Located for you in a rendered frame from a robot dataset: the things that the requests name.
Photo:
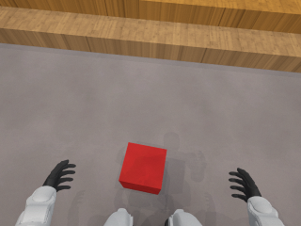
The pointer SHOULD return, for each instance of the robot right forearm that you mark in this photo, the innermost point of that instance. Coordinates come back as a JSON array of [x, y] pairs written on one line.
[[261, 213]]

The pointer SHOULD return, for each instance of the robot right hand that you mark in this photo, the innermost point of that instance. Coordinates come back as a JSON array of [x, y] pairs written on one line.
[[248, 185]]

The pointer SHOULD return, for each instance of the robot right shin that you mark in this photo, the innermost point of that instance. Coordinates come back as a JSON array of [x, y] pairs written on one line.
[[178, 211]]

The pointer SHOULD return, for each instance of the robot left forearm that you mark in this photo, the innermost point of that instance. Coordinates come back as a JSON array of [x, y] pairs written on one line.
[[39, 208]]

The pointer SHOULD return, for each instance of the robot left hand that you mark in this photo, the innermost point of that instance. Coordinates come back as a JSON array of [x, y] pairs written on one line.
[[54, 179]]

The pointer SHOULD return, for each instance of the carton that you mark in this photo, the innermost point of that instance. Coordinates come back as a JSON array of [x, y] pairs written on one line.
[[143, 168]]

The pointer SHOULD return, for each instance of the right robot thigh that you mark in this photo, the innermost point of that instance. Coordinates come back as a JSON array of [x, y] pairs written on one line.
[[183, 219]]

